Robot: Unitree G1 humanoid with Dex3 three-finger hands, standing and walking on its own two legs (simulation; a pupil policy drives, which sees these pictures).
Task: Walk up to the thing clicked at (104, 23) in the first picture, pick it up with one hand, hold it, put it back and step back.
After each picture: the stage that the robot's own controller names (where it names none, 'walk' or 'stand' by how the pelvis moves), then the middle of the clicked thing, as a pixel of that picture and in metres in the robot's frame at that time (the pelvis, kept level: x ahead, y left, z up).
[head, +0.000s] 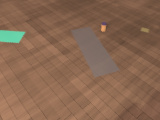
stand; (103, 26) +1.90 -0.30 -0.72
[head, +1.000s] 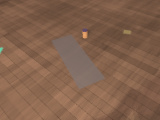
walk; (85, 33) +1.79 +0.10 -0.70
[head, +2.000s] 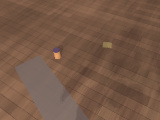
walk; (57, 53) +1.23 +0.33 -0.71
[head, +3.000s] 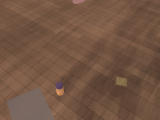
walk; (59, 88) +0.79 +0.24 -0.70
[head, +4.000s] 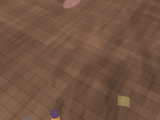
walk; (55, 116) +0.53 +0.19 -0.70
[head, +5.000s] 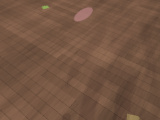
stand; out of the picture +0.46 +0.19 -0.72
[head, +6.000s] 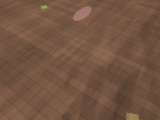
stand; out of the picture +0.46 +0.19 -0.73
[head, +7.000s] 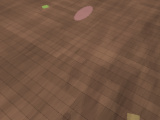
stand; out of the picture +0.46 +0.20 -0.73
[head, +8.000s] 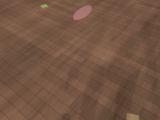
stand; out of the picture +0.45 +0.20 -0.73
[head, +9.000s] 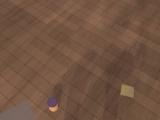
go down; (52, 104) +0.48 +0.19 -0.65
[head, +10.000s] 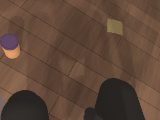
go down; (11, 46) +0.54 +0.23 -0.29
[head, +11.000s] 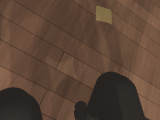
close in; out of the picture +0.53 +0.25 -0.26
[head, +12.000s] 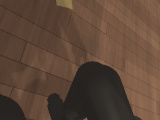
close; out of the picture +0.52 +0.28 -0.23
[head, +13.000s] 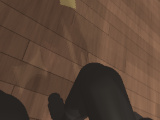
lift; out of the picture +0.50 +0.26 -0.24
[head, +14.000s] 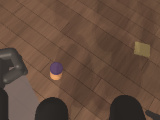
hold; (56, 71) +0.49 +0.15 -0.39
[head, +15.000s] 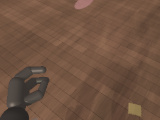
close; out of the picture +0.44 +0.13 -0.66
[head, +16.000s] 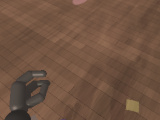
hold; out of the picture +0.43 +0.14 -0.67
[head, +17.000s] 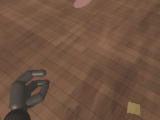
stand; out of the picture +0.43 +0.14 -0.68
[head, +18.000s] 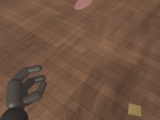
stand; out of the picture +0.43 +0.14 -0.68
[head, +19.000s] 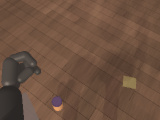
crouch; (57, 103) +0.46 +0.14 -0.59
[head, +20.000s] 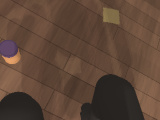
lower; (10, 52) +0.50 +0.19 -0.28
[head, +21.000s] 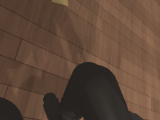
lower; out of the picture +0.48 +0.25 -0.24
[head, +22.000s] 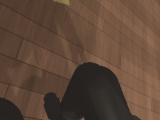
lower; out of the picture +0.48 +0.25 -0.24
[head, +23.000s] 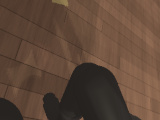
lower; out of the picture +0.48 +0.25 -0.24
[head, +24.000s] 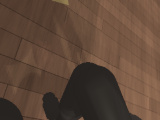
lower; out of the picture +0.48 +0.25 -0.25
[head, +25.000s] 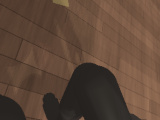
open; out of the picture +0.49 +0.23 -0.24
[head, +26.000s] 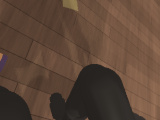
stand; out of the picture +0.43 +0.16 -0.27
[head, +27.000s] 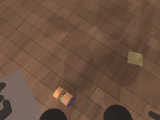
walk; (64, 96) +0.40 +0.09 -0.50
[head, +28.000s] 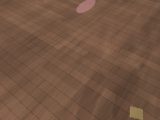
stand; out of the picture +0.33 +0.09 -0.69
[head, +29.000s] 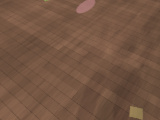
stand; out of the picture +0.32 +0.11 -0.69
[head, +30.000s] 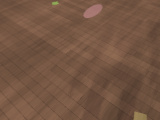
stand; out of the picture +0.31 +0.09 -0.74
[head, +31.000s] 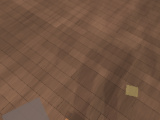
walk; out of the picture +0.36 +0.06 -0.73
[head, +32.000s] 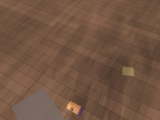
walk; (75, 108) +0.53 +0.10 -0.72
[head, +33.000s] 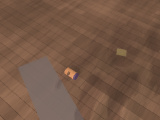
walk; (71, 73) +0.87 +0.10 -0.72
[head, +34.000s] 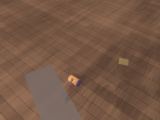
stand; (74, 80) +0.92 +0.10 -0.74
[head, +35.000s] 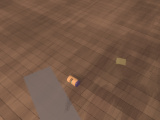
stand; (73, 81) +0.94 +0.11 -0.75
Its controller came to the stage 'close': yes
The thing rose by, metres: 0.01
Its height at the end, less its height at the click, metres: -0.02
